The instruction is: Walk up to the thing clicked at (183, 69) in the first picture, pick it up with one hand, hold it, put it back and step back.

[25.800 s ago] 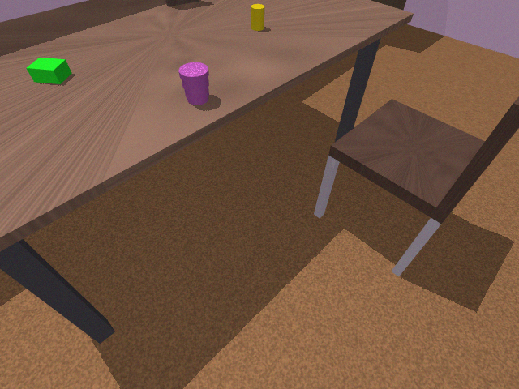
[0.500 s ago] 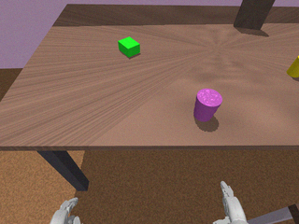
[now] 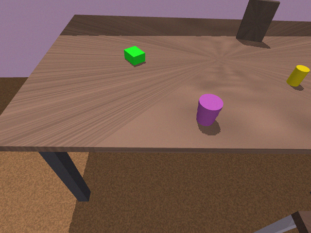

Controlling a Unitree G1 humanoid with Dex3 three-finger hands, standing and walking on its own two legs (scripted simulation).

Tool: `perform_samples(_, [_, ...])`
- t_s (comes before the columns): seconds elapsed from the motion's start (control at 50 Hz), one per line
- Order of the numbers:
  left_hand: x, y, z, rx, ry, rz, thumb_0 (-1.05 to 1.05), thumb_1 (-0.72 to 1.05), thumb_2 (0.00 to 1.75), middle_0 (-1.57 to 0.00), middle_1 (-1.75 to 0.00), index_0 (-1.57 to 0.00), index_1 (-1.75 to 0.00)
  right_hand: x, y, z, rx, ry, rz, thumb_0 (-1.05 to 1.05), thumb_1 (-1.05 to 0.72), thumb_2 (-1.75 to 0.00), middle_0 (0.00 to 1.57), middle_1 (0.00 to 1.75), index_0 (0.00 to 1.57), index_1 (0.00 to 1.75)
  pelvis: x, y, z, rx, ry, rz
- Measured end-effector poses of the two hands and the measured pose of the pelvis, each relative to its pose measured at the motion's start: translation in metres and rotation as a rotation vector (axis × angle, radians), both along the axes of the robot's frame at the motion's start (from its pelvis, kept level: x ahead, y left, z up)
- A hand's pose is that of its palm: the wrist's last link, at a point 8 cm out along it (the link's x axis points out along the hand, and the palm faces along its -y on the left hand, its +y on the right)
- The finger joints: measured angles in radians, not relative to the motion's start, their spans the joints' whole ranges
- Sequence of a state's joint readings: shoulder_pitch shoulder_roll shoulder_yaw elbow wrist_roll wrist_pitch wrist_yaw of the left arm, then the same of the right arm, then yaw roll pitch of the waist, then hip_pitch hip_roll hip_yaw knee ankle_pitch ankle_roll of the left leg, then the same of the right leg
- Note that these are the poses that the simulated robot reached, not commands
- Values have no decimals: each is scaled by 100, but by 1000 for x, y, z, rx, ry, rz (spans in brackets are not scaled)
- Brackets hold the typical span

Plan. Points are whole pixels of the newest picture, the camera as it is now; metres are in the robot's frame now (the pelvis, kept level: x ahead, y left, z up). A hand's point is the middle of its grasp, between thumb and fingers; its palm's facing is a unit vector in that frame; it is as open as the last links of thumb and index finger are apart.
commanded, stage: home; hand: right
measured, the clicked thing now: (207, 111) +0.48 -0.19 +0.01
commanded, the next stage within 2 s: stand in 1.20 s
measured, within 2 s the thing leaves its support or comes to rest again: neither
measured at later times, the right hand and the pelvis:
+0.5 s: hand out of the picture +0.06 -0.26 -0.15, palm faces -0.07 +0.93 -0.36, open 17.5 cm; pelvis +0.00 -0.01 +0.00, yaw +0 degrees
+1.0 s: hand out of the picture +0.08 -0.26 -0.15, palm faces -0.06 +0.93 -0.36, open 17.5 cm; pelvis +0.01 +0.00 +0.00, yaw +0 degrees
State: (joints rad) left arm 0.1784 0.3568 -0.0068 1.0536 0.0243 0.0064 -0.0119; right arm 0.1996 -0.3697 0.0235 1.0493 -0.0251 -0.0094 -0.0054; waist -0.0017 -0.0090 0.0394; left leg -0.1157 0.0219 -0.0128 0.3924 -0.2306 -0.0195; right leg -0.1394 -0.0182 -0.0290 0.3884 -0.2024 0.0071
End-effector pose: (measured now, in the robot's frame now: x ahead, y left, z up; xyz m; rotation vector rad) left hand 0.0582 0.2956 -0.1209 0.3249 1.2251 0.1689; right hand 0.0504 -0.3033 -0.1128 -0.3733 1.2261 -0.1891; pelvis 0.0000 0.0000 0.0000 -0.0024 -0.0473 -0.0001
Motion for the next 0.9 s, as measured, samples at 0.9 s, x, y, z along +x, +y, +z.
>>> perform_samples(0.9, [14, -5, 4, 7, 12, 33, 0, 90, 89, -20, -30, -20, -29, 20, 0, -4, 21, 15, -6, -1, 54, -5, 6, 5, 5, 5, 8, -5, 4, -1, 10, 3])
